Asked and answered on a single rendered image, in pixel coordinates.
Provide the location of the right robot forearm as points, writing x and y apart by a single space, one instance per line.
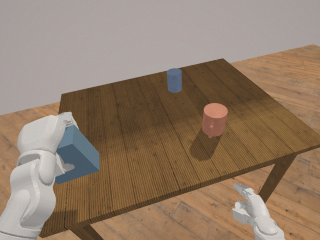
265 228

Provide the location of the table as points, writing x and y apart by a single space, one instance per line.
152 146

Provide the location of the robot left hand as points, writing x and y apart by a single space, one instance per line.
46 134

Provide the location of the left robot forearm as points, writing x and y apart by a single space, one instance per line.
32 199

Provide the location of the robot right hand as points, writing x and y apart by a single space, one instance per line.
255 206

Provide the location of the sponge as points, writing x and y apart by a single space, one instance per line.
75 149

